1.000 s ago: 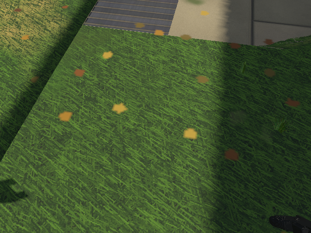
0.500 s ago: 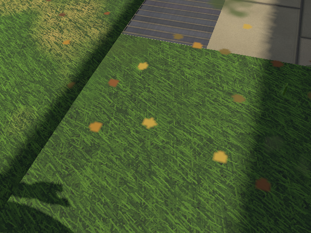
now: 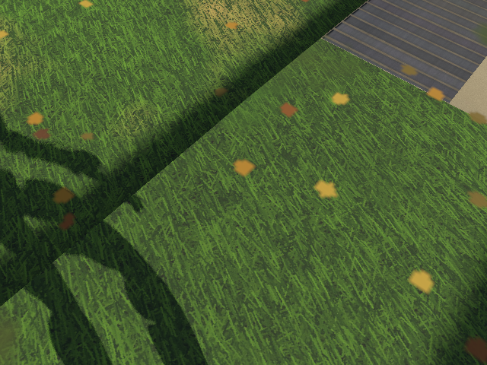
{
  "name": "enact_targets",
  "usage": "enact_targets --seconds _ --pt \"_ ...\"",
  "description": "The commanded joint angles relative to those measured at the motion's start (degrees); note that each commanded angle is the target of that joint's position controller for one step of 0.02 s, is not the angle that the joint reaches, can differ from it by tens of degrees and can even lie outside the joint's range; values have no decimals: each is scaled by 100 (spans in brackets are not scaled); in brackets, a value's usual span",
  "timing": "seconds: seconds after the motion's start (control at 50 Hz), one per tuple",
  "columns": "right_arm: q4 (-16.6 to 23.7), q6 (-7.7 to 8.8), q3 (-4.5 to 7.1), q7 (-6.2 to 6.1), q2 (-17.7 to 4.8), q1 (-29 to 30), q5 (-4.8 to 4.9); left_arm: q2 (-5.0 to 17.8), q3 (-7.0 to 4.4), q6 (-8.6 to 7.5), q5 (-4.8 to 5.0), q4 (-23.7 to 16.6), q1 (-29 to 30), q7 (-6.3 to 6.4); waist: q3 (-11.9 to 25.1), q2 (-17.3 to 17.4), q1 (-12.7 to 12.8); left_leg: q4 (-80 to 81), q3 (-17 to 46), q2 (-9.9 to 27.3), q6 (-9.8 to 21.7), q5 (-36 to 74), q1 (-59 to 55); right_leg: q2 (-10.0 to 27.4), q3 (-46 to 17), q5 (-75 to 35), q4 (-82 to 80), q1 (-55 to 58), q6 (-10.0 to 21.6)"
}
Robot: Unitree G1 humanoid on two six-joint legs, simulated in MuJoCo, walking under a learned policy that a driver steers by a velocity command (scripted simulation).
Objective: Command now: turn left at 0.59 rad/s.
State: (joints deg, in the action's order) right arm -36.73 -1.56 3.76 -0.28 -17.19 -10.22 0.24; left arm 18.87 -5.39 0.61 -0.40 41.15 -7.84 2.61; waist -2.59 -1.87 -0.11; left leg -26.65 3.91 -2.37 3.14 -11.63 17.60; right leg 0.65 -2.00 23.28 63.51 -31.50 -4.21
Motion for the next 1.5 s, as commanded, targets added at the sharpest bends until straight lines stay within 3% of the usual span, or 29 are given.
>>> enact_targets --seconds 0.02,0.2,0.28,0.3,0.32,0.34,0.36,0.42,0.52,0.58,0.66,0.7,0.72,0.74,0.76,0.78,0.8,0.82,0.84,0.98,1.14,1.22,1.24,1.26,1.28,1.3,1.36,1.42,1.5 --pt "404 68 262 -102 -957 90 17 365 -82 -87 19 -398 48 10 866 927 8 653 1489 1309 1010 2013 -1122 -26 -222 -323 -487 -354 -55" --pt "505 -34 332 -78 -1114 175 41 369 -64 -225 89 -495 223 -155 746 1135 -122 540 2485 1155 982 1058 -709 -311 -370 -167 -2372 692 44" --pt "573 -102 310 -101 -1024 397 161 385 -115 -311 93 -376 -232 -235 826 1065 187 121 2614 794 617 1135 -522 -277 -248 -1259 -4196 1830 278" --pt "587 -99 256 -117 -828 246 145 648 -183 -299 23 -367 -373 -212 975 669 136 -355 2318 512 317 228 3 412 -705 -1698 -4383 2543 524" --pt "619 -69 195 -95 -570 -124 107 1132 -261 -229 -79 -452 -153 -173 868 -879 -249 -1508 1183 -392 -80 -1719 1048 1590 -1945 -2833 -4476 2957 1218" --pt "629 -7 343 -104 -1006 -53 78 991 -241 -235 -236 -486 -166 -198 709 -1273 -65 -2873 641 -502 -376 -2619 1578 2296 -2706 -3282 -4648 2532 1985" --pt "524 -6 463 -99 -1313 -164 60 711 -146 -251 -185 -588 79 -176 617 -784 -160 -3708 647 -184 -529 -2264 1600 2202 -2315 -3135 -4602 2355 2007" --pt "292 -173 432 -112 -972 -344 86 367 -17 -211 9 -666 428 -91 355 -529 -172 -4508 426 -67 -829 -1373 1802 1408 -1081 -2794 -4482 2301 1551" --pt "630 -153 274 -38 -602 244 132 604 -85 -72 -54 -542 -105 -7 494 -774 249 -3344 -76 264 -1011 -1152 1887 1455 -552 -3096 -4489 3024 1733" --pt "715 -150 201 37 -499 272 82 822 -165 -36 -10 -550 11 -69 617 -830 261 -2473 -360 425 -920 -1232 1191 1582 -256 -3240 -4453 2822 1735" --pt "738 -201 252 113 -607 93 111 938 -212 -48 124 -487 48 -159 640 -915 168 -1380 -671 352 -653 -980 481 1728 -63 -3248 -4218 2659 1603" --pt "620 -215 299 143 -594 -290 107 881 -200 -63 248 -442 144 -168 680 -780 -107 -165 -850 187 -343 -94 -291 1624 213 -2937 -3706 2390 1256" --pt "545 -208 377 94 -767 -538 89 662 -144 -86 227 -300 -182 -188 752 -346 -154 370 -602 162 -143 654 -1057 1394 548 -2340 -3111 1887 861" --pt "618 -170 539 3 -1407 -753 89 304 -32 -89 -33 -399 -279 -211 830 1218 -72 577 1208 1427 328 2631 -2100 772 1116 -227 -1458 448 259" --pt "773 -49 546 23 -1759 -605 -97 256 13 -102 -127 -727 168 -160 856 2029 -153 511 2692 2566 1589 3591 -1842 18 591 1669 -136 -702 -24" --pt "747 84 467 79 -1413 -666 -175 540 -69 -90 -40 -741 482 -112 1031 1308 -457 663 2446 2394 1733 2989 -1657 119 -36 1550 510 -711 15" --pt "660 161 384 72 -1242 -444 -141 605 -99 -70 43 -724 507 -97 786 1144 -268 676 1955 2042 1412 2483 -1454 209 -153 1059 599 -723 114" --pt "656 170 359 39 -1117 -158 -38 611 -127 -54 22 -603 378 -54 665 853 -122 676 1666 1720 1099 1978 -1342 271 -198 583 403 -718 137" --pt "676 150 297 5 -993 51 56 677 -153 -33 -19 -572 314 -26 593 900 -37 679 1537 1585 964 1992 -1239 273 -214 252 265 -673 111" --pt "632 74 269 -131 -1038 -7 20 402 -62 -60 24 -535 298 -77 720 954 -56 652 1654 1256 989 1657 -1210 -47 -230 -423 -846 -244 -105" --pt "648 -22 319 -62 -1147 153 44 419 -60 -200 95 -603 343 -197 699 1108 -132 397 2554 1132 991 1395 -862 -305 -363 -115 -2327 685 21" --pt "694 -89 294 -90 -1055 432 166 420 -102 -286 78 -478 -130 -267 824 1048 193 -29 2674 772 618 1469 -670 -283 -239 -1278 -4146 1812 245" --pt "691 -85 240 -108 -855 258 148 676 -166 -277 10 -468 -265 -239 972 627 133 -498 2365 490 302 455 -161 396 -700 -1857 -4362 2525 493" --pt "685 -57 183 -100 -608 -177 94 1146 -234 -213 -85 -566 -6 -201 860 -944 -275 -1656 1218 -433 -111 -1722 896 1577 -1954 -3140 -4439 2970 1194" --pt "673 -9 336 -125 -1075 -109 74 1001 -214 -218 -214 -580 -99 -219 690 -1242 -56 -2992 695 -532 -428 -2724 1450 2278 -2703 -3511 -4589 2578 2002" --pt "577 -10 454 -126 -1365 -205 63 738 -121 -230 -156 -651 90 -194 590 -762 -139 -3797 676 -200 -585 -2361 1505 2205 -2333 -3290 -4550 2412 2037" --pt "359 -167 425 -141 -1020 -303 104 419 0 -188 10 -714 417 -98 316 -520 -138 -4497 454 -66 -871 -1450 1730 1414 -1112 -2858 -4454 2379 1577" --pt "544 -159 320 -103 -733 66 169 491 -9 -100 -58 -645 106 -26 347 -709 118 -3903 37 84 -1003 -1177 1841 1280 -602 -3077 -4509 2760 1673" --pt "717 -142 206 -23 -564 294 92 767 -114 -21 -30 -583 -29 -46 577 -765 281 -2780 -213 400 -1006 -1287 1412 1551 -371 -3304 -4460 3055 1778"
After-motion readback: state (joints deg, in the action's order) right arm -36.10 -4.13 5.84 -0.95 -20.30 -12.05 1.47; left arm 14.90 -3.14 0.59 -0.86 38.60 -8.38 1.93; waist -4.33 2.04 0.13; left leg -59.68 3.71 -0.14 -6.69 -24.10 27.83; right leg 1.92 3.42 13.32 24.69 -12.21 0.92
